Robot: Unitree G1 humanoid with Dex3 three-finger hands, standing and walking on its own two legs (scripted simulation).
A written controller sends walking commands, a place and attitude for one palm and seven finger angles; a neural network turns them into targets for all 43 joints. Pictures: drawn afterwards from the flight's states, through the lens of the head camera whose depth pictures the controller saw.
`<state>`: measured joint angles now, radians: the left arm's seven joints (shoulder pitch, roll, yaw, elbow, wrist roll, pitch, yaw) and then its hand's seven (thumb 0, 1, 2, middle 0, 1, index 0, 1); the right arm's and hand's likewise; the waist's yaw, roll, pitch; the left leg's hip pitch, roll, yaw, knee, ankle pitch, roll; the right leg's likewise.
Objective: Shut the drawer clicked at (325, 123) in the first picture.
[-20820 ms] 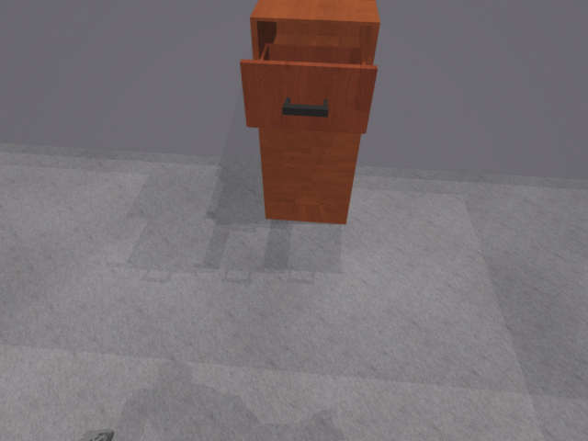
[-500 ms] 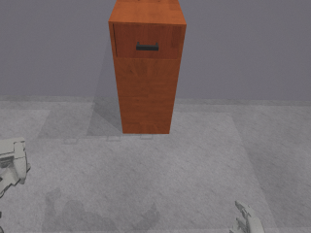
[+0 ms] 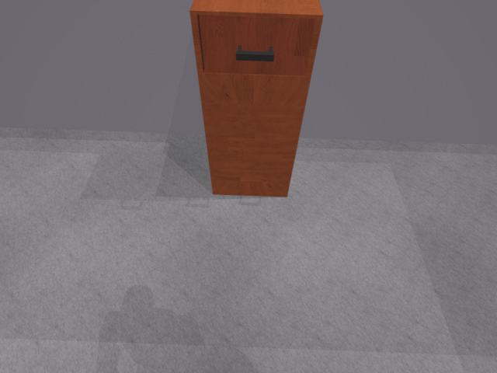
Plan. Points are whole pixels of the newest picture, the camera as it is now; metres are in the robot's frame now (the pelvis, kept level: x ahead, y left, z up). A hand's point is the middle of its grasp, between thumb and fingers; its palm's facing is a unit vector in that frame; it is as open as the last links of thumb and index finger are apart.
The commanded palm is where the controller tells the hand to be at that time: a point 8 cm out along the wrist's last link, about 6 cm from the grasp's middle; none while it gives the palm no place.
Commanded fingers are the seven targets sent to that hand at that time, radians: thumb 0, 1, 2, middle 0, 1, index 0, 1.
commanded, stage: let the arm hang, fingers relaxed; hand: left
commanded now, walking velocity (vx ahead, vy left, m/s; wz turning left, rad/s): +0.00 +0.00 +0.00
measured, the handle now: (255, 52) +0.97 +0.04 +0.01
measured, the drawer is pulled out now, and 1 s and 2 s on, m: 0.00 0.00 0.00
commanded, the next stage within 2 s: look to check the result in 0.64 s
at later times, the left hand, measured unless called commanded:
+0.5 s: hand out of the picture +0.01 +0.16 -0.18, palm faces +0.01 -0.98 -0.18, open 7.2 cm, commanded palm none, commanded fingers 0.00 0.90 0.90 -0.20 -0.30 -0.20 -0.30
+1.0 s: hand out of the picture +0.01 +0.15 -0.17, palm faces +0.02 -0.98 -0.19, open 7.4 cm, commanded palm none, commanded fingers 0.00 0.90 0.90 -0.20 -0.30 -0.20 -0.30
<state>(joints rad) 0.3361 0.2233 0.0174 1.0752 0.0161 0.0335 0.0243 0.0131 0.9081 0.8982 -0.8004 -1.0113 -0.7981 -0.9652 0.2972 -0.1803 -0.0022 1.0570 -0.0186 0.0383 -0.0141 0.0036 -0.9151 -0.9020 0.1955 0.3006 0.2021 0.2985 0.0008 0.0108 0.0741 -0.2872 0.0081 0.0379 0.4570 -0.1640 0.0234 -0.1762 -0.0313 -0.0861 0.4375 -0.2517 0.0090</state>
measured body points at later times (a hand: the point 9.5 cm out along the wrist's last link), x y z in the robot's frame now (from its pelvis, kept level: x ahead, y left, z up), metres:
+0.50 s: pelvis +0.01 +0.00 +0.00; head +0.02 -0.01 +0.45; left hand +0.01 +0.21 -0.16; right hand -0.02 -0.20 -0.17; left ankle +0.05 +0.10 -0.74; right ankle -0.01 -0.12 -0.74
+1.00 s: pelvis +0.03 -0.01 +0.00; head +0.04 -0.02 +0.45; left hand +0.01 +0.20 -0.16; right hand +0.00 -0.22 -0.17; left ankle +0.05 +0.10 -0.74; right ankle -0.01 -0.13 -0.74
